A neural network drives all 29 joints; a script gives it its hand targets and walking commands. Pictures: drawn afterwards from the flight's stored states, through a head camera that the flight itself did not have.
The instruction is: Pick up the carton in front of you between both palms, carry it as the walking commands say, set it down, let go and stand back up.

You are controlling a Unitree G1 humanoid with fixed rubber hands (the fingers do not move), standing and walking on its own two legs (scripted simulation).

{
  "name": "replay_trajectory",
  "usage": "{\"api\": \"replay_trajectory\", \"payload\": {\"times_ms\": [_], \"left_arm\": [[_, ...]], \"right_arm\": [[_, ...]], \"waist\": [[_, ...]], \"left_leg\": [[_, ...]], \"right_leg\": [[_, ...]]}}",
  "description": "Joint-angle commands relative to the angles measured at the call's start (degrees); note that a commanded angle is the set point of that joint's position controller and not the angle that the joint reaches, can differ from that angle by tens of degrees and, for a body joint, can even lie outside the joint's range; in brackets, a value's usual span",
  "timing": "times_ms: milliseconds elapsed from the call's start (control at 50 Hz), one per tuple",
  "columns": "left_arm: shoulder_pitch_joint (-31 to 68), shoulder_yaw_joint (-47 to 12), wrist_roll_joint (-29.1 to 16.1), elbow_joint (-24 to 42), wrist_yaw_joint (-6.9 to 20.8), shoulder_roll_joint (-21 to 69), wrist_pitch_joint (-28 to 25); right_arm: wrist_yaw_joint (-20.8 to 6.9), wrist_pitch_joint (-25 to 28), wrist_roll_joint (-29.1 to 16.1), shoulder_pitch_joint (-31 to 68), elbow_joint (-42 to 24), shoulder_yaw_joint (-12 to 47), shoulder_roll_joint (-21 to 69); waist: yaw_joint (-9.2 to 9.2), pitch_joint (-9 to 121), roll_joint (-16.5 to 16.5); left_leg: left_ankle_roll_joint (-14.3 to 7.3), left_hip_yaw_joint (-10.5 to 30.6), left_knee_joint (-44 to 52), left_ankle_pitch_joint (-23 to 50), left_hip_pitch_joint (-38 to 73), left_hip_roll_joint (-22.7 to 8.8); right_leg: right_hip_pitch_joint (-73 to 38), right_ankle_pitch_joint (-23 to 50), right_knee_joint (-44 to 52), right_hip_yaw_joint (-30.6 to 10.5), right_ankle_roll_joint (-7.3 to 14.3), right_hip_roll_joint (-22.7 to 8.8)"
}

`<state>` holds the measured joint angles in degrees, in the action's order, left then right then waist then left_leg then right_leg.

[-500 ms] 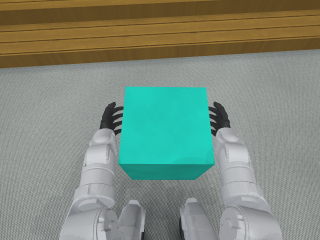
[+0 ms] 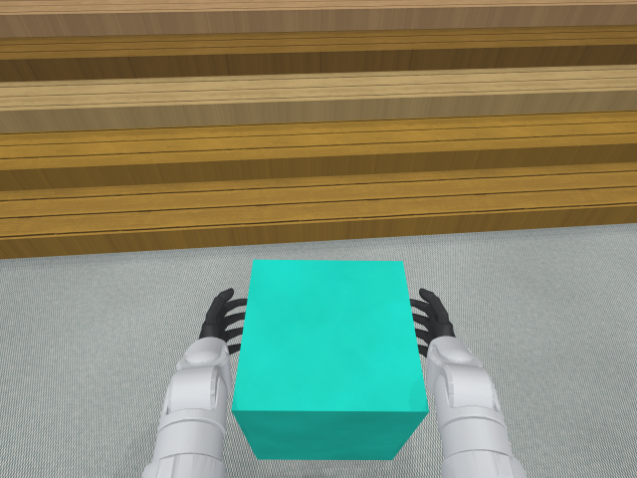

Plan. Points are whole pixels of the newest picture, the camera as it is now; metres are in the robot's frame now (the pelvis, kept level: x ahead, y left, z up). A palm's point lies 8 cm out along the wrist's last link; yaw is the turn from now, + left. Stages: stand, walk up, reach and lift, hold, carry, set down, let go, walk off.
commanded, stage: reach and lift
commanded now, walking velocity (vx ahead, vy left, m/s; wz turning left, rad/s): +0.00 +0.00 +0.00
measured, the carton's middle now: (326, 365) +0.31 +0.00 -0.06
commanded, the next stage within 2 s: hold in 1.10 s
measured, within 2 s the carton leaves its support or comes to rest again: neither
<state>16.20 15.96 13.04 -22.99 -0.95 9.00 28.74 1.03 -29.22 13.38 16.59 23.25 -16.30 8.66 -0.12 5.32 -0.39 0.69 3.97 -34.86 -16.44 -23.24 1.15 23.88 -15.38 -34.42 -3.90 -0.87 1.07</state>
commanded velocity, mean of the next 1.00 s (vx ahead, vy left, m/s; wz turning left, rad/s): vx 0.00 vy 0.00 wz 0.00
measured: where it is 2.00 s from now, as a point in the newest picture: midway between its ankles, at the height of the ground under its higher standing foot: outside the picture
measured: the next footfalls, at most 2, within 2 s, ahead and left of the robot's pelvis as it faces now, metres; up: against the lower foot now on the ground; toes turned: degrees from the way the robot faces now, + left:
none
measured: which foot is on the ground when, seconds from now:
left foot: down 0.00-1.00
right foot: down 0.00-1.00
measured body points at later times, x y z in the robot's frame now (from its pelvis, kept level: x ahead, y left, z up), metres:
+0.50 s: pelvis -0.01 +0.00 +0.01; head -0.03 +0.00 +0.46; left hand +0.30 +0.15 +0.03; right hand +0.30 -0.15 +0.03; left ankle +0.01 +0.13 -0.73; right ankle +0.02 -0.13 -0.73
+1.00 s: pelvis +0.01 +0.00 +0.02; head -0.02 +0.00 +0.47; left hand +0.31 +0.15 +0.04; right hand +0.31 -0.15 +0.04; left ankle +0.01 +0.13 -0.73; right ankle +0.02 -0.13 -0.73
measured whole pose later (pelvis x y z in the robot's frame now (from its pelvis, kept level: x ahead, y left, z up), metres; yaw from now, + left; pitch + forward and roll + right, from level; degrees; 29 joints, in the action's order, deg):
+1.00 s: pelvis +0.01 +0.00 +0.02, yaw +0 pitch -5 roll +0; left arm 14.3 12.6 15.6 -15.7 0.9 8.6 38.8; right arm 0.0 -39.1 15.6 14.1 15.6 -12.7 8.5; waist 0.1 -1.5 -0.3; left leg 0.6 4.2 -21.8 -12.0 -4.4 0.7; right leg 5.0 -11.1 -21.5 -3.9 -0.7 0.7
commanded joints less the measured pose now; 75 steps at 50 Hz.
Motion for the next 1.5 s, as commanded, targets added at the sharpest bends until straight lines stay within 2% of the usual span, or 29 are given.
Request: {"api": "replay_trajectory", "payload": {"times_ms": [0,100,160,200,280,380,540,780,900,1080,1180,1240,1320,1480], "left_arm": [[27.54,-35.18,-10.93,1.33,14.23,57.51,1.55],[26.83,-31.11,-8.93,-0.05,14.86,55.42,4.60],[29.99,-27.88,-7.45,-1.98,15.47,54.88,4.88],[33.01,-28.20,-7.69,-1.60,15.84,55.72,4.47],[36.71,-29.58,-8.43,-0.24,16.10,56.79,3.98],[36.76,-29.90,-8.53,-0.06,16.07,56.42,4.10],[32.53,-30.06,-8.37,1.63,15.55,54.95,5.13],[26.28,-32.70,-10.24,7.70,14.94,53.75,6.84],[24.83,-33.54,-10.83,9.80,14.70,53.28,7.63],[25.41,-34.24,-11.35,11.32,14.49,52.93,8.86],[23.32,-37.88,-13.53,16.81,13.94,52.52,10.93],[21.64,-35.79,-12.35,15.99,13.50,50.27,12.70],[24.13,-33.87,-11.32,13.91,13.86,49.76,13.28],[30.02,-34.93,-12.05,13.34,14.50,51.56,12.45]], "right_arm": [[-14.54,-1.30,-11.76,27.95,-2.33,36.18,56.66],[-14.97,-4.21,-9.76,27.09,-1.12,32.13,55.09],[-15.53,-4.49,-8.19,30.02,0.97,28.75,54.62],[-15.93,-4.09,-8.35,32.86,0.64,28.91,55.47],[-16.18,-3.66,-9.03,36.44,-0.61,30.26,56.65],[-16.06,-3.83,-9.32,36.70,-1.01,30.96,56.72],[-15.47,-4.91,-9.32,32.87,-2.92,31.28,55.19],[-14.69,-6.59,-10.96,26.10,-8.48,33.47,54.34],[-14.47,-7.29,-11.49,24.71,-10.59,34.32,53.73],[-14.38,-8.41,-11.96,25.39,-12.28,35.08,53.05],[-13.93,-10.52,-14.09,23.40,-18.01,38.90,52.62],[-13.52,-12.26,-12.97,21.79,-17.11,36.78,50.38],[-13.87,-12.83,-12.17,24.32,-14.89,34.88,50.12],[-14.39,-12.11,-12.85,29.94,-14.23,35.88,52.20]], "waist": [[0.19,16.72,0.00],[-0.01,6.93,0.44],[0.19,3.83,0.11],[0.18,4.86,-0.13],[0.12,8.65,-0.03],[0.21,10.44,0.51],[0.29,10.25,0.38],[0.20,10.38,0.32],[0.22,9.72,0.27],[0.22,8.69,0.12],[0.30,11.32,0.23],[0.29,6.20,0.28],[0.26,2.12,0.20],[0.34,5.58,0.28]], "left_leg": [[-0.36,0.55,7.94,16.73,12.50,4.49],[-0.91,0.41,11.95,8.69,13.27,4.10],[-1.22,-0.09,12.64,3.64,12.23,3.89],[-1.33,-0.26,12.44,2.47,12.42,3.74],[-1.32,-0.47,11.68,3.77,13.61,3.78],[-1.27,-0.58,12.01,4.77,14.74,3.94],[-0.77,-0.52,13.31,10.03,17.21,4.21],[-0.27,0.01,14.59,18.19,20.90,4.53],[-0.12,0.18,15.03,19.53,21.75,4.59],[-0.15,0.24,15.45,17.59,21.92,4.45],[0.06,0.67,16.14,21.85,24.30,4.37],[-0.09,0.39,17.29,17.22,23.00,4.29],[-0.48,-0.06,17.74,9.47,20.76,4.06],[-0.76,-0.26,16.43,7.38,20.21,3.95]], "right_leg": [[-15.70,16.02,7.24,-0.35,0.48,4.81],[-15.66,8.13,11.24,0.06,0.98,4.45],[-15.06,3.22,11.68,0.41,1.30,4.21],[-15.50,2.08,11.46,0.56,1.43,4.10],[-17.02,3.10,10.79,0.71,1.31,4.08],[-18.39,4.24,11.15,0.76,1.09,4.08],[-20.48,9.44,12.64,0.66,0.73,4.27],[-23.72,17.55,14.01,0.09,0.29,4.55],[-24.32,18.57,14.48,-0.06,0.25,4.65],[-24.07,16.30,14.74,0.03,0.39,4.71],[-26.75,20.70,15.37,-0.33,0.11,4.62],[-25.27,15.93,16.46,-0.19,0.37,4.42],[-22.99,8.74,16.85,0.34,0.72,4.27],[-23.11,6.88,15.61,0.45,0.71,4.10]]}}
